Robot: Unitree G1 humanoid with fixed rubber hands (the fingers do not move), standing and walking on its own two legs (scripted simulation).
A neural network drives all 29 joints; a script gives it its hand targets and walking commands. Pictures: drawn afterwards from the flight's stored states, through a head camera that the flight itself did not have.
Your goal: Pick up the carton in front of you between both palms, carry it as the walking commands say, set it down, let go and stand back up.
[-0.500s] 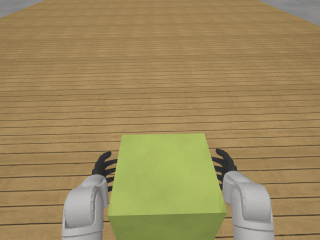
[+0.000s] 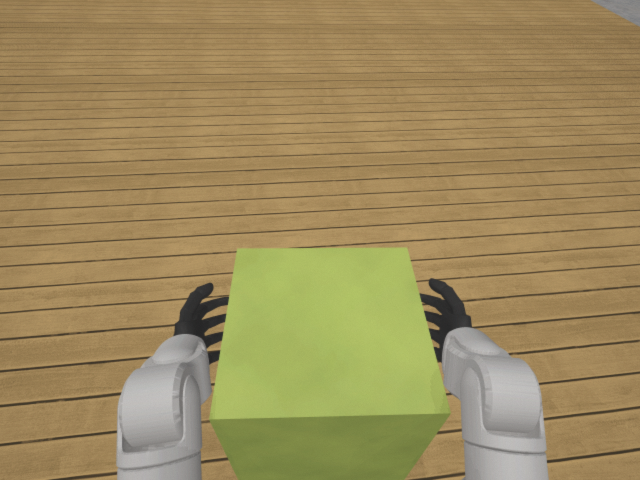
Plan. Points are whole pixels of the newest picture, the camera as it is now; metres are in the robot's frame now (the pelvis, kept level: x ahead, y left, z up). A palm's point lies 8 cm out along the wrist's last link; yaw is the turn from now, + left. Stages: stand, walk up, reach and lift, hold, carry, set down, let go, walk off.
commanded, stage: carry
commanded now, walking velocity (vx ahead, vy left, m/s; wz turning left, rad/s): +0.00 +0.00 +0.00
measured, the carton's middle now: (322, 371) +0.27 +0.00 +0.00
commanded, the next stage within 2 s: hold in 1.58 s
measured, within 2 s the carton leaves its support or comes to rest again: neither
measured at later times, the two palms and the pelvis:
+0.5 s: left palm (210, 278) +0.35 +0.14 +0.09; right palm (447, 274) +0.36 -0.16 +0.09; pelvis +0.09 -0.01 -0.01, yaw +0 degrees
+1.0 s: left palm (209, 315) +0.32 +0.14 +0.06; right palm (450, 310) +0.32 -0.16 +0.06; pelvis +0.05 -0.01 +0.00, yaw +1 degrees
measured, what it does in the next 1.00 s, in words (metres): steps on the spot: right foot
